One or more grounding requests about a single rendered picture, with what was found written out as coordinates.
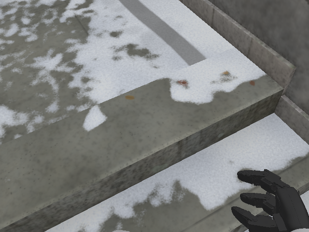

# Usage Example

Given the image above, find stairs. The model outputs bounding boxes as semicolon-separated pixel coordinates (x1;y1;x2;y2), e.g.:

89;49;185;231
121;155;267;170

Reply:
0;89;309;232

